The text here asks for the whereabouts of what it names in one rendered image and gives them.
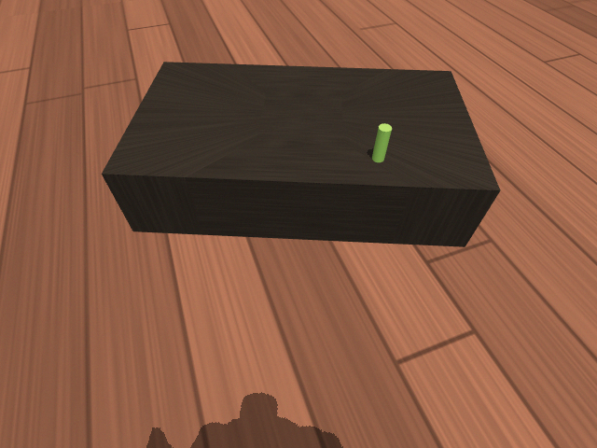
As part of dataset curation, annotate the can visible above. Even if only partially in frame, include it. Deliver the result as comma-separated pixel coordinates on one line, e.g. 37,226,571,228
372,123,392,162

